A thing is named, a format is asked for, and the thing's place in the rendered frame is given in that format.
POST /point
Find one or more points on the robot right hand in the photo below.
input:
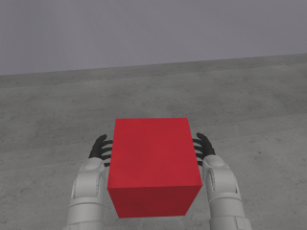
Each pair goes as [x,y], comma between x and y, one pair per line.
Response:
[206,147]

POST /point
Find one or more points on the left robot forearm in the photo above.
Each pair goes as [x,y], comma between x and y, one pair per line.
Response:
[85,209]

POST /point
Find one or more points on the carton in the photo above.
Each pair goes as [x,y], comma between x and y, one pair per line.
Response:
[153,170]

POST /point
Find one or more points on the robot left hand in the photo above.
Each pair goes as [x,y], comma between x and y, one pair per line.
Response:
[97,150]

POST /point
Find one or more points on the right robot forearm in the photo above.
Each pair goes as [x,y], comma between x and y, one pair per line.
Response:
[223,194]

